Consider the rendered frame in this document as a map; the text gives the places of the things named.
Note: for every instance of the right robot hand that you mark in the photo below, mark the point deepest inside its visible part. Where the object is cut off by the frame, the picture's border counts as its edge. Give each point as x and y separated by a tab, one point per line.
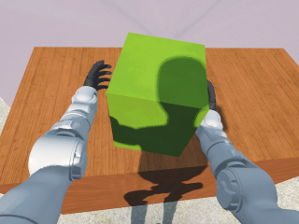
212	103

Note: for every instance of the left robot upper arm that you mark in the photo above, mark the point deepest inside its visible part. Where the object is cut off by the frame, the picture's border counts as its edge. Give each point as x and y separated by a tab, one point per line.
56	162

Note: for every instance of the right robot forearm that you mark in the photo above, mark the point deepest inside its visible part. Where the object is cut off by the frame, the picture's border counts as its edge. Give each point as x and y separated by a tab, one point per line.
218	149

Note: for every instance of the right robot upper arm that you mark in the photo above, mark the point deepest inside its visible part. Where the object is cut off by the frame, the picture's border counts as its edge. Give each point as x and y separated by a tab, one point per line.
251	196

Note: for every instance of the carton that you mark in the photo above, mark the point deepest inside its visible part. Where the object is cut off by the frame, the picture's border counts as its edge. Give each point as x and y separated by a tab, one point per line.
158	95

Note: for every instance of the left robot forearm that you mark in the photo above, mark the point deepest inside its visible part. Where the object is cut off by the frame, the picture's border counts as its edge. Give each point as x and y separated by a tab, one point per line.
77	119

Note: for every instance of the pedestal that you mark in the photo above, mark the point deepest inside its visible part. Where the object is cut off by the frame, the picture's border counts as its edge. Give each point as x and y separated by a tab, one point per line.
257	98

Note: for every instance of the left robot hand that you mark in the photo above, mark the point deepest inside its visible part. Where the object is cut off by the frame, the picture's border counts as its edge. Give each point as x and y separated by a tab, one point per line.
92	79

